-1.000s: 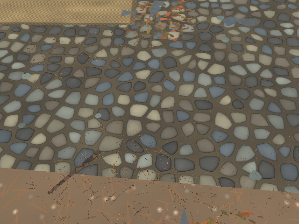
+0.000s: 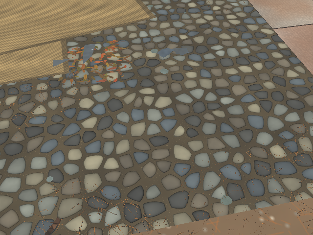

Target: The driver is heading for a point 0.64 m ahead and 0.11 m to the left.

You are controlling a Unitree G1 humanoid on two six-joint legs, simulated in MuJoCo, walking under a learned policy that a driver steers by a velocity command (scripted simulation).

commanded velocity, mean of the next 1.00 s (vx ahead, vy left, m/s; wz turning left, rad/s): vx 0.32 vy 0.00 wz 0.03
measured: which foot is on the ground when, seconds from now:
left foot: down 0.00-0.84, up 0.86-1.00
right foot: down 0.00-0.36, up 0.38-0.82, down 0.84-1.00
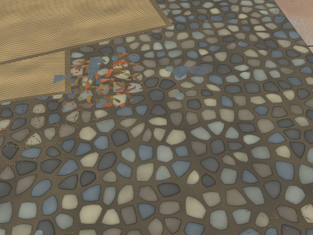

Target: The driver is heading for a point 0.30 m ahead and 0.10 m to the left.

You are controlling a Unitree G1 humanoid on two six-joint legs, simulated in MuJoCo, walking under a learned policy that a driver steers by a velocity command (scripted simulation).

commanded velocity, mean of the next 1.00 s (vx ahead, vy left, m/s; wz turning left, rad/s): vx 0.18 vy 0.00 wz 0.15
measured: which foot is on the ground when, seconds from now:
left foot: up 0.00-0.34, down 0.36-1.00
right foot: down 0.00-0.36, up 0.38-0.68, down 0.70-1.00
